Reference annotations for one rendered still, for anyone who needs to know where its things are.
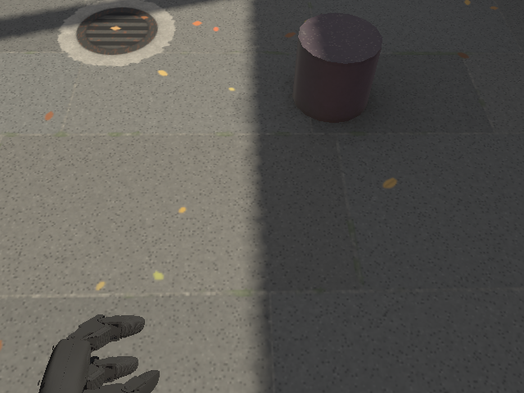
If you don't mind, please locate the left robot hand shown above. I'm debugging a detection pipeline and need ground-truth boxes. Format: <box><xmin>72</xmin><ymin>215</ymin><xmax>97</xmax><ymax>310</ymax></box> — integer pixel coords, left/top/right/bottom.
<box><xmin>38</xmin><ymin>314</ymin><xmax>160</xmax><ymax>393</ymax></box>

